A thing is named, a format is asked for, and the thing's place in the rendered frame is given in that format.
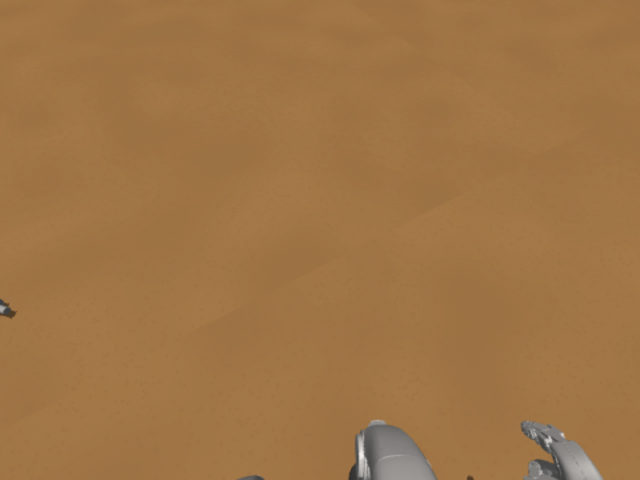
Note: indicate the right robot hand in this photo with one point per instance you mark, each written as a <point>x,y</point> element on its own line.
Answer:
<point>570,460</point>

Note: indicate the bottle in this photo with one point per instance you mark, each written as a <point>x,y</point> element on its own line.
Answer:
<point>4,309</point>

